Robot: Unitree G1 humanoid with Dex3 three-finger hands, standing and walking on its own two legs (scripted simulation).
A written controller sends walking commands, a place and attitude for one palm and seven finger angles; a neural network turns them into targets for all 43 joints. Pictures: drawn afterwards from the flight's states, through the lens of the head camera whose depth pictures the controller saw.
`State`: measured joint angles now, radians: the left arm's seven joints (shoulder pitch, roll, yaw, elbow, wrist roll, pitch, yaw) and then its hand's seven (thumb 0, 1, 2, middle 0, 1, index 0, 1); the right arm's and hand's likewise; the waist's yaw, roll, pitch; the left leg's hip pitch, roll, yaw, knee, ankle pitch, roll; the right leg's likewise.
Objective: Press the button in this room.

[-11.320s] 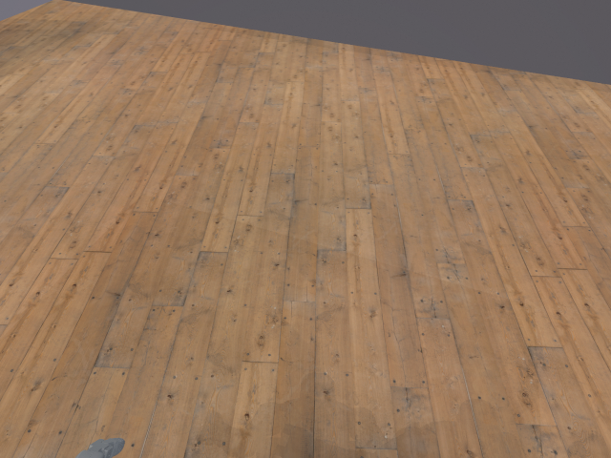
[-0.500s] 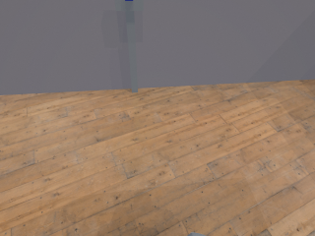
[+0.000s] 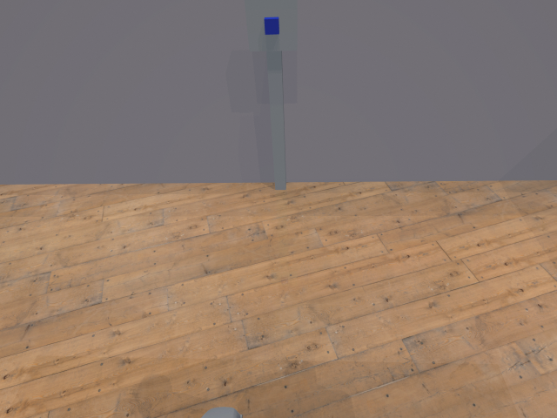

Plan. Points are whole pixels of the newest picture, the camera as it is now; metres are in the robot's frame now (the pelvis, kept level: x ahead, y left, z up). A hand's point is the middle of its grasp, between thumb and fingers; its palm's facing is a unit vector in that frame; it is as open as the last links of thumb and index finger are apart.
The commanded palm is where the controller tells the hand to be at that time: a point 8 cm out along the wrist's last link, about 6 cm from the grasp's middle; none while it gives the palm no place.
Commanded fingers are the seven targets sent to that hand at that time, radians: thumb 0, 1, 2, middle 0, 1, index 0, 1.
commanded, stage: turn or walk to find it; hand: left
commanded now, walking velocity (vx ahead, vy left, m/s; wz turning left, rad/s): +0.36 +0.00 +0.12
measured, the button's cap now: (271, 25) +1.38 +0.12 +0.07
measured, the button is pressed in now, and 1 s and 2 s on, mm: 0 0 0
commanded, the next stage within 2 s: stand and wait in 0.16 s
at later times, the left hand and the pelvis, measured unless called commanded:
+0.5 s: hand out of the picture +0.09 +0.25 -0.19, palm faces +0.10 -0.98 -0.16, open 7.3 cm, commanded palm none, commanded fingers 0.00 0.90 0.90 -0.20 -0.30 -0.20 -0.30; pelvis +0.12 +0.09 -0.01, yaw +2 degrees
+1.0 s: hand out of the picture +0.16 +0.23 -0.18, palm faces +0.10 -0.97 -0.23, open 7.2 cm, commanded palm none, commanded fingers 0.00 0.90 0.90 -0.20 -0.30 -0.20 -0.30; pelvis +0.16 +0.05 -0.01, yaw +4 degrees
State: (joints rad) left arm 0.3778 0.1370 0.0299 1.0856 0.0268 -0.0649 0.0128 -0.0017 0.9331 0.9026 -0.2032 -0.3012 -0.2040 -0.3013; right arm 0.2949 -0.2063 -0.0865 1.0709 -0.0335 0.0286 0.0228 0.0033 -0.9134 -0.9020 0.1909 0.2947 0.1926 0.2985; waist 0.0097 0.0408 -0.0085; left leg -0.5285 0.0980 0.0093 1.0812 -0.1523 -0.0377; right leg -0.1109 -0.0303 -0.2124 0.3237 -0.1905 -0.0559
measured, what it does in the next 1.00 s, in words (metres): walks ahead: left foot, then right foot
